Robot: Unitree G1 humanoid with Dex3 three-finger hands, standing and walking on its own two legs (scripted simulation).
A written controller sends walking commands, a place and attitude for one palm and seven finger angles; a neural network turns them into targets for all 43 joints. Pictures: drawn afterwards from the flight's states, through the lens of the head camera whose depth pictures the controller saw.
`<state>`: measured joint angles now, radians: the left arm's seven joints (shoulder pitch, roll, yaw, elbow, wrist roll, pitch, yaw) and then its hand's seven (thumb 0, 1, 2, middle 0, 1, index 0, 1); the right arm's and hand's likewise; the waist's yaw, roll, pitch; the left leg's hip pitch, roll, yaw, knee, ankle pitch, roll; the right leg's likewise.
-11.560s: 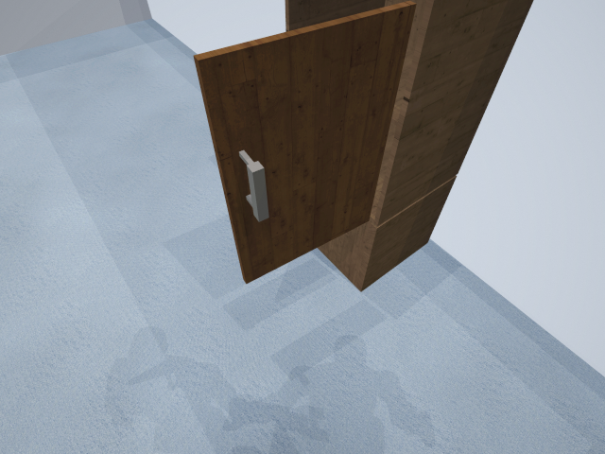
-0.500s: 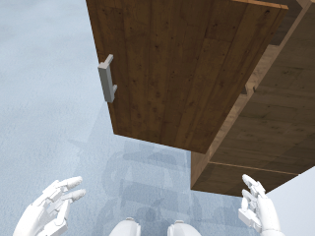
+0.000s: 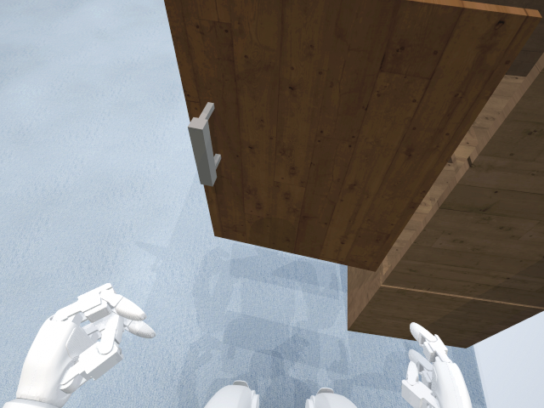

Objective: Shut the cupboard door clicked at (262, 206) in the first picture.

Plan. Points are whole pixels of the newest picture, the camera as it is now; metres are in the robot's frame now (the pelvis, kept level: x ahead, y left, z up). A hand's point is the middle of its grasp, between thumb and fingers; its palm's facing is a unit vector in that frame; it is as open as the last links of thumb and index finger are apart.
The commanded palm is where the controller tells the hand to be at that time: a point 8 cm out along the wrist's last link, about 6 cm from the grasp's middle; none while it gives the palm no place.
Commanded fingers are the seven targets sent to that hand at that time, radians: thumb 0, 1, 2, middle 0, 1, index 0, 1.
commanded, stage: raise the hand and make a fist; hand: left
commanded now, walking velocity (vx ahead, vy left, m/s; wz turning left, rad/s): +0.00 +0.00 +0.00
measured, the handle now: (208, 145) +0.50 +0.15 +0.09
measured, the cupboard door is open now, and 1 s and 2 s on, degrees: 85 85 85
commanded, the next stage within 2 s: bring the fist close to the handle in 1.00 s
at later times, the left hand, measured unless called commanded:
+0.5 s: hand (124, 322) +0.21 +0.20 +0.07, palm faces -0.15 -0.99 -0.04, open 3.1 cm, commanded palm +0.20 +0.25 +0.08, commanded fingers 0.00 0.90 0.90 -1.30 -1.50 -1.30 -1.50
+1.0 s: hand (137, 302) +0.23 +0.18 +0.08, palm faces -0.13 -0.99 -0.06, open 3.1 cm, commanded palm +0.21 +0.24 +0.09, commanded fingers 0.00 0.90 0.90 -1.30 -1.50 -1.30 -1.50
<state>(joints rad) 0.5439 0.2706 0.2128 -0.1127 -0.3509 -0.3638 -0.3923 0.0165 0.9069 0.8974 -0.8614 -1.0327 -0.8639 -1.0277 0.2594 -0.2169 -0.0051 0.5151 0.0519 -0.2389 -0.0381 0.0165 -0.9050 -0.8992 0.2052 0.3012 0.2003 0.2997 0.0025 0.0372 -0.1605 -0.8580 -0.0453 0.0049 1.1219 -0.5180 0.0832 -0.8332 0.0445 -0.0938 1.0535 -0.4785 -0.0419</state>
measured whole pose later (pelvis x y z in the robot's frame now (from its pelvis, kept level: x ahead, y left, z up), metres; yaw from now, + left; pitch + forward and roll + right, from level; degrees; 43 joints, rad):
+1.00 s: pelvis +0.01 -0.01 +0.02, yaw +1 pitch +11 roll -3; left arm 0.36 0.31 0.17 -0.02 -0.30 -0.30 -0.37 0.02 0.90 0.90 -1.29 -1.50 -1.30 -1.50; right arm 0.26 -0.26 0.03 0.51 0.06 -0.21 -0.04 0.02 -0.91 -0.90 0.20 0.30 0.20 0.30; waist -0.02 0.04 -0.14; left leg -0.71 -0.05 -0.01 1.00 -0.48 0.07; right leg -0.69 0.05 -0.10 0.93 -0.45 -0.05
